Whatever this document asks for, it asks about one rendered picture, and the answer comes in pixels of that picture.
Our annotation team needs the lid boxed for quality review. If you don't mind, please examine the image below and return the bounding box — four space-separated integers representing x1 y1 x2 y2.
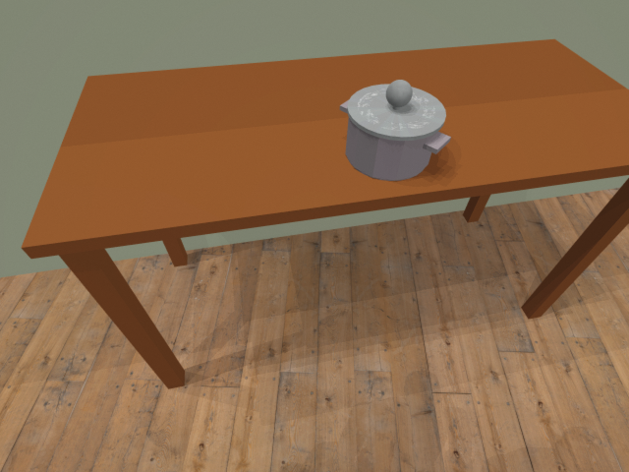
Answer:
347 84 446 141

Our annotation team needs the pot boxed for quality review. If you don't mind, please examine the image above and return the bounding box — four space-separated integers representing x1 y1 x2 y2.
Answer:
340 100 451 181

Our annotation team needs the table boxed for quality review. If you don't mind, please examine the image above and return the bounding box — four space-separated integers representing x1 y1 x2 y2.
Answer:
22 39 629 389

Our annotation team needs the knob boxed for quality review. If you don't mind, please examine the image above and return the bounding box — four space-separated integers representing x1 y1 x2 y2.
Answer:
386 80 413 107

